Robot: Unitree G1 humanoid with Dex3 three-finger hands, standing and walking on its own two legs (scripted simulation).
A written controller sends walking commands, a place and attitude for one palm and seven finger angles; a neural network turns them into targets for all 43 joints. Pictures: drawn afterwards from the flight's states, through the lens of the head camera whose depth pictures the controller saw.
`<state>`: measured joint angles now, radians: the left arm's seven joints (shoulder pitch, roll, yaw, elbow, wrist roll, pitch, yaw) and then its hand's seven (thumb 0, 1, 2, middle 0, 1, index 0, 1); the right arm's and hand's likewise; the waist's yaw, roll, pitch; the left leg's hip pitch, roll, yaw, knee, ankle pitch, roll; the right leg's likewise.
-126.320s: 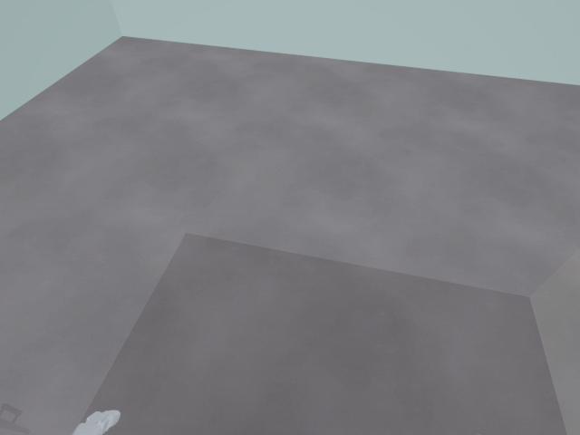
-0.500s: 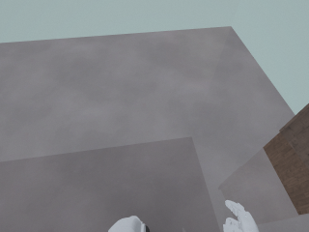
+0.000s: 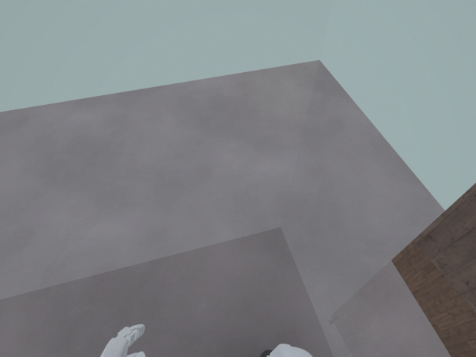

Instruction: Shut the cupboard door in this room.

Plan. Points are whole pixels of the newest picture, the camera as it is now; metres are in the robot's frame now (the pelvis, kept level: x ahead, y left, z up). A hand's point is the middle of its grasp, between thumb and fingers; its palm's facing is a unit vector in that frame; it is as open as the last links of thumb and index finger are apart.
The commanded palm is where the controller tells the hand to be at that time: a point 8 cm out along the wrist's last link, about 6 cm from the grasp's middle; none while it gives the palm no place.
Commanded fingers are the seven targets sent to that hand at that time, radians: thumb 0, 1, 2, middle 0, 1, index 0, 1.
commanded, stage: turn to face it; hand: left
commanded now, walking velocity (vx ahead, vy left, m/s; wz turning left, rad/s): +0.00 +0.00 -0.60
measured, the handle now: out of the picture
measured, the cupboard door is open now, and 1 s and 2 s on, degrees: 7 7 7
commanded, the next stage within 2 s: take the last steps up to it in 1.88 s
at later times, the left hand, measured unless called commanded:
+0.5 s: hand (125, 353) +0.15 +0.22 -0.17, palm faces -0.12 -0.97 -0.19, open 7.4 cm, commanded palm none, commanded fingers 0.00 0.90 0.90 -0.20 -0.30 -0.20 -0.30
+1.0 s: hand (185, 269) +0.30 +0.13 -0.14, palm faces -0.56 -0.78 -0.28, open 7.4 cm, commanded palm none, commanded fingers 0.00 0.90 0.90 -0.20 -0.30 -0.20 -0.30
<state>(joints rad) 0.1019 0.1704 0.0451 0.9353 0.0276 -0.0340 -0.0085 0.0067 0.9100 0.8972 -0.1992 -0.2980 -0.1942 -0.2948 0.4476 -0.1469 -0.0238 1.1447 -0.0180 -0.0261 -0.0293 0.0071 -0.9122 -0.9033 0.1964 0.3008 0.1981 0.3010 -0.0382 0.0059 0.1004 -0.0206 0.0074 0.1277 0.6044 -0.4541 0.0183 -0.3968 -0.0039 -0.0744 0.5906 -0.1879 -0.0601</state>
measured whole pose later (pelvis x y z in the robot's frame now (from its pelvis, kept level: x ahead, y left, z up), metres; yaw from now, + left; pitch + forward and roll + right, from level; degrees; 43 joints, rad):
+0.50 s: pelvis +0.07 +0.04 +0.01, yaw -14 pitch +2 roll +0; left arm 0.27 0.20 0.09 0.94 0.02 0.05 0.00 0.01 0.91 0.90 -0.20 -0.30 -0.20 -0.30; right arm 0.09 -0.19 -0.04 0.89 -0.01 0.00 -0.03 0.01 -0.91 -0.90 0.20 0.30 0.20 0.30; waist 0.06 -0.04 0.02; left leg -0.29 0.00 0.01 0.54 -0.29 -0.02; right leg -0.39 0.09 0.15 0.60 -0.29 0.00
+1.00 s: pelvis +0.08 +0.02 +0.00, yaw -35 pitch +1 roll -1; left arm 0.13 0.24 0.07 0.87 0.02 0.03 -0.02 0.01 0.91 0.90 -0.20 -0.30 -0.19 -0.29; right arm 0.27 -0.28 -0.06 0.96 -0.02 0.06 -0.02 0.01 -0.91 -0.90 0.20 0.30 0.20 0.30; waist -0.02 0.06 0.10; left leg -0.33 0.14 0.16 0.93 -0.54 -0.06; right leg -0.30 0.00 -0.06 0.63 -0.35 -0.02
